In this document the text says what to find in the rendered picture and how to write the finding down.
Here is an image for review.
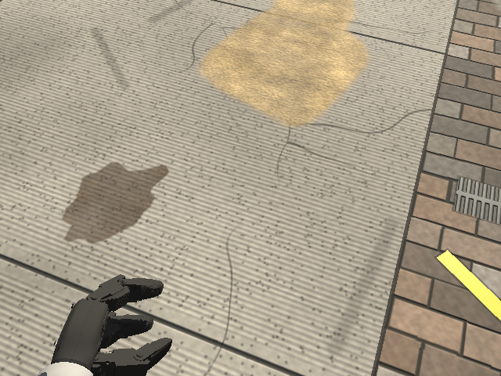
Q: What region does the left robot hand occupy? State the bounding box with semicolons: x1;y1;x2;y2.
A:
51;274;172;376

